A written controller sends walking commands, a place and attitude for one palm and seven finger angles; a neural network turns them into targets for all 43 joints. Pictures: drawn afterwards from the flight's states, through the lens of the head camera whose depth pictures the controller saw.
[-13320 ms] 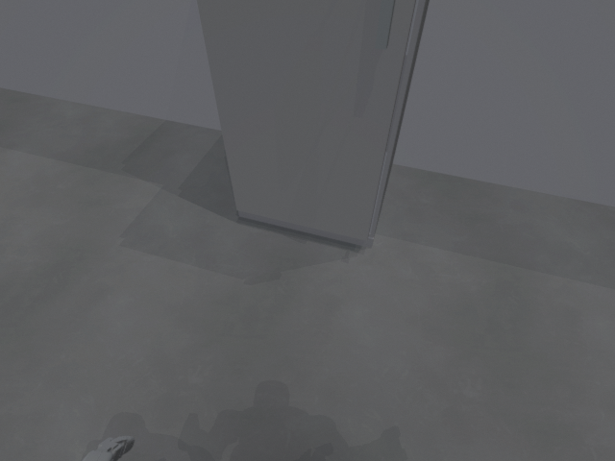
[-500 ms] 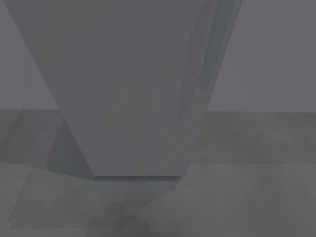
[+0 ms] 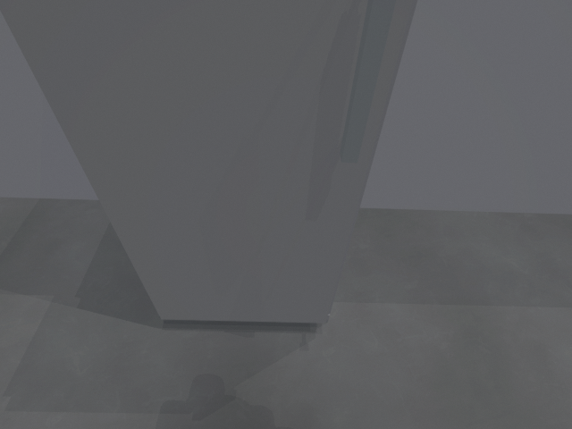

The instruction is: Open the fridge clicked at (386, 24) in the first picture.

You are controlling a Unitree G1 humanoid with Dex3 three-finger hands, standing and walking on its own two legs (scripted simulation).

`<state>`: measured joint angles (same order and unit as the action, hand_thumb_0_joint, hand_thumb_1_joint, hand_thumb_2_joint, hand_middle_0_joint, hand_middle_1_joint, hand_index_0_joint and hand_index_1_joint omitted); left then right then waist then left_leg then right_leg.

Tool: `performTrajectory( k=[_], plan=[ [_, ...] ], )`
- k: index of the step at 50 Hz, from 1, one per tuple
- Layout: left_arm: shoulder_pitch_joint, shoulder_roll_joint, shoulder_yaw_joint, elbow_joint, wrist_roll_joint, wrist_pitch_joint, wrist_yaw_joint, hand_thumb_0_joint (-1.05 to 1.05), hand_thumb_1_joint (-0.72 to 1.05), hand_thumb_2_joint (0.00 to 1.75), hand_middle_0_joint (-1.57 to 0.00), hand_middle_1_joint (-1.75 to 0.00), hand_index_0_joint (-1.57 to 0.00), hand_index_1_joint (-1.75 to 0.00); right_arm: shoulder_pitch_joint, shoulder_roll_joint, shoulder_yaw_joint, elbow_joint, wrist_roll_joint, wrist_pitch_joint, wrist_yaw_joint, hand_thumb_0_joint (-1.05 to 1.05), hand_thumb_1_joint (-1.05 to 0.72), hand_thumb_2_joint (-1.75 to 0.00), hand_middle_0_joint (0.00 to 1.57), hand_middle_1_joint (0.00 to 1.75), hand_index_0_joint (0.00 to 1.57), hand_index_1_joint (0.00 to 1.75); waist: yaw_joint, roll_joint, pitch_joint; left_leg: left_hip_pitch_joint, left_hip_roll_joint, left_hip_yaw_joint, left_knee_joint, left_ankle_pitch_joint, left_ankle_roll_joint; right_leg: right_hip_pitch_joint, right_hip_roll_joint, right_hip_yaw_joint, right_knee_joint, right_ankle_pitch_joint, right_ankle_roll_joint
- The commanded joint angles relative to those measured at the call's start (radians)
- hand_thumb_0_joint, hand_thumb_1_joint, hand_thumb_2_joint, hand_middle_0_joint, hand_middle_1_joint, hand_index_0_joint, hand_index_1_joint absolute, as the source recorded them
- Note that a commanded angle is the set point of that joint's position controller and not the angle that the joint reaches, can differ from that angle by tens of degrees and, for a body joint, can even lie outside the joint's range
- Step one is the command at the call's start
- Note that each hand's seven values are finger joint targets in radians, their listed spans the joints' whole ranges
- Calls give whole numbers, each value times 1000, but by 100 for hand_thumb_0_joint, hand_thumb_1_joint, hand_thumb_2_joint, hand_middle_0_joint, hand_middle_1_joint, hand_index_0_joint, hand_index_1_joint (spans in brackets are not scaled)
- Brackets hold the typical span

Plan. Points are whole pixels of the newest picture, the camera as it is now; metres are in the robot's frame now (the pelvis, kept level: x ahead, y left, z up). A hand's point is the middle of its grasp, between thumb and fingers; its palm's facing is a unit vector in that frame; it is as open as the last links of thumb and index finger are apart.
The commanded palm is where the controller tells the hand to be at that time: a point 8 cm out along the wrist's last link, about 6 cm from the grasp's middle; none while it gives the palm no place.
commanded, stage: look again from close up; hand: right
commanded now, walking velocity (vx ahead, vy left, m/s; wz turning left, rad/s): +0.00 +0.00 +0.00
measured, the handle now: (367, 51) +0.56 -0.07 +0.27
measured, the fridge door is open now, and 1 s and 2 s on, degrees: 0 0 0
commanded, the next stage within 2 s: shuffle to correct the standing spot in 0.96 s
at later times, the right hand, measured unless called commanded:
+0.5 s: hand out of the picture +0.02 -0.16 -0.18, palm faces +0.02 +0.98 -0.18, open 7.3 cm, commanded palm none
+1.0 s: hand out of the picture +0.04 -0.16 -0.17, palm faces +0.02 +0.97 -0.22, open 7.3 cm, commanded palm none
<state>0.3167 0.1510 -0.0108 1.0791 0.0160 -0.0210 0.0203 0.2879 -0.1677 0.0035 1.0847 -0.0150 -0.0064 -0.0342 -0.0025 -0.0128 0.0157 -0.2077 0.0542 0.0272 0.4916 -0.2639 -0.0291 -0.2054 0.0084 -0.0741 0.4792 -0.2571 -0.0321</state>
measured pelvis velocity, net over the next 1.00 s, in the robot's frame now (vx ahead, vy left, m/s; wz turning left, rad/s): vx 0.02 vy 0.03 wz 0.00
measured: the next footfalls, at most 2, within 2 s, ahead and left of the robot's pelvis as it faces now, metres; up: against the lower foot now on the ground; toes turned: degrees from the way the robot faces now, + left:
left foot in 1.64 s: +0.19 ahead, +0.17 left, +0.00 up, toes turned +5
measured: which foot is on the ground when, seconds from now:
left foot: down 0.00-1.00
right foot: down 0.00-1.00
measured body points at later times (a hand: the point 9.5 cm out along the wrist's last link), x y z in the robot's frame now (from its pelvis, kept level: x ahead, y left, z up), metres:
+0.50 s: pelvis +0.01 +0.01 +0.00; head +0.03 +0.01 +0.45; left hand +0.03 +0.24 -0.16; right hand +0.01 -0.21 -0.16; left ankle +0.00 +0.14 -0.74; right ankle +0.00 -0.10 -0.74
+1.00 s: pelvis +0.02 +0.03 +0.00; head +0.04 +0.03 +0.45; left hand +0.05 +0.26 -0.15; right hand +0.04 -0.22 -0.15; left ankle +0.00 +0.14 -0.74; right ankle +0.00 -0.10 -0.74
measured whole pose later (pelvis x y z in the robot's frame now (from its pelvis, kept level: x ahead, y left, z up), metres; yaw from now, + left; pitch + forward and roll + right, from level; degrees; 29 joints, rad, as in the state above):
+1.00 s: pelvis +0.02 +0.03 +0.00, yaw +0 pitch -1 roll +0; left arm 0.22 0.18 -0.01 1.12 0.01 -0.02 0.02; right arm 0.24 -0.20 0.00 1.10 -0.01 -0.01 -0.02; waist -0.01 0.01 0.04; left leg -0.17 0.02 0.05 0.46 -0.28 0.00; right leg -0.17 -0.02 -0.06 0.44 -0.26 0.01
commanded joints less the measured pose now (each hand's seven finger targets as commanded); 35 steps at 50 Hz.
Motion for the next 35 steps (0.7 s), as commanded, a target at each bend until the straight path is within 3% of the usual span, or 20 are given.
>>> performTrajectory(
  k=[1, 11, 15, 22, 35],
  plan=[
    [30, 110, 20, -32, -2, -20, 6, 0, 90, 90, -20, -30, -20, -30, 60, -89, -15, -29, -2, -16, -1, 0, -90, -90, 20, 30, 20, 30, -6, 22, 48, 3, 42, -48, -67, 50, 57, -61, -112, 129, -144, 51, -14],
    [20, 106, 20, -4, -4, -21, 8, 0, 90, 90, -20, -30, -20, -30, 54, -100, -16, -17, -1, -20, -3, 0, -90, -90, 20, 30, 20, 30, -2, 21, 22, 6, 54, -55, -67, 135, 57, -3, -110, 104, -104, 163, -8],
    [4, 107, 22, -2, -5, -18, 8, 0, 90, 90, -20, -30, -20, -30, 50, -103, -17, -15, -3, -20, -3, 0, -90, -90, 20, 30, 20, 30, -2, 12, 44, -3, 57, -60, -80, 124, 59, -11, -108, 101, -104, 144, -5],
    [-9, 114, 23, 2, -4, -19, 11, 0, 90, 90, -20, -30, -20, -30, 43, -109, -20, -13, -2, -20, -1, 0, -90, -90, 20, 30, 20, 30, -1, -2, 19, 12, 56, -60, -77, 156, 60, 10, -112, 99, -98, 181, -3],
    [-44, 137, 26, 2, -3, -17, 10, 0, 90, 90, -20, -30, -20, -30, 23, -134, -25, -19, -2, -24, 2, 0, -90, -90, 20, 30, 20, 30, -5, 28, 8, 24, 65, -66, -88, 207, 65, 27, -114, 93, -92, 201, 2]
  ],
)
